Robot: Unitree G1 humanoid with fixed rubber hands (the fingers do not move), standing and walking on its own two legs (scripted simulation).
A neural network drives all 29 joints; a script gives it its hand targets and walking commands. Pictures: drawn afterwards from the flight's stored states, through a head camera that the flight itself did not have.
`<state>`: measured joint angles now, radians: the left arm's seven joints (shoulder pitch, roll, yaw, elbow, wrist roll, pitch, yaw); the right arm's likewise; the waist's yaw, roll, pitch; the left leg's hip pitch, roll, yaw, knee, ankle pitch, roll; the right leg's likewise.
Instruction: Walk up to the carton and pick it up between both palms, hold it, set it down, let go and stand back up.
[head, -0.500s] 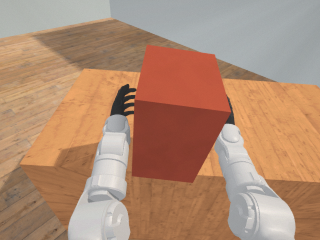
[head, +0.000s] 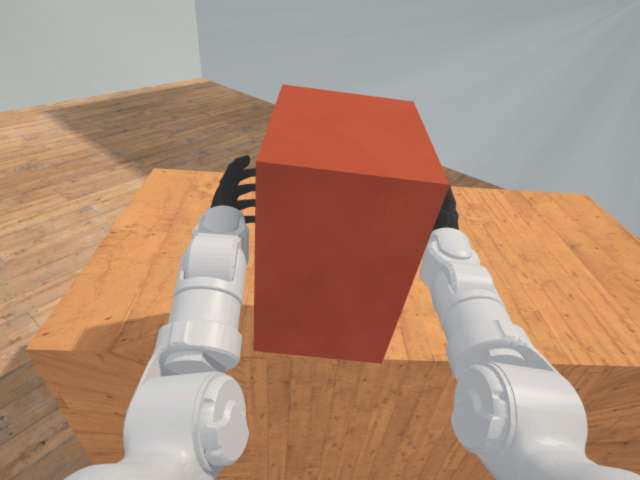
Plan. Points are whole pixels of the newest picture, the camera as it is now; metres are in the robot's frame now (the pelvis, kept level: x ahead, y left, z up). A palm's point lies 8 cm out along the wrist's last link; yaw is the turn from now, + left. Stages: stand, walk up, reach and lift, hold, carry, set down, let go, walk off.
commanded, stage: reach and lift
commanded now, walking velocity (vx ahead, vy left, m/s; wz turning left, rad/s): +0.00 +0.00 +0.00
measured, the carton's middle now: (333, 226) +0.43 +0.02 +0.17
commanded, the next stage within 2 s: hold in 1.32 s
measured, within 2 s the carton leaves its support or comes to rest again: neither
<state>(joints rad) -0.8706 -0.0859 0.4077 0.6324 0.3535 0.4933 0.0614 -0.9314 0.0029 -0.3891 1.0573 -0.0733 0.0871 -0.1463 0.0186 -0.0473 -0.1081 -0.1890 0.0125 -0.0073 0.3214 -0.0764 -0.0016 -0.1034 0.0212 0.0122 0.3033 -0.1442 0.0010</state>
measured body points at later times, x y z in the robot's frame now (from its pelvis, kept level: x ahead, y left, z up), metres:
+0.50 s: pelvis +0.00 +0.01 +0.00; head -0.08 +0.04 +0.44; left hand +0.40 +0.17 +0.24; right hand +0.41 -0.10 +0.24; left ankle +0.07 +0.12 -0.75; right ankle +0.02 -0.12 -0.75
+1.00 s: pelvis +0.00 +0.01 +0.00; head -0.07 +0.04 +0.44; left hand +0.40 +0.16 +0.27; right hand +0.41 -0.11 +0.26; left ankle +0.07 +0.12 -0.75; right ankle +0.02 -0.12 -0.75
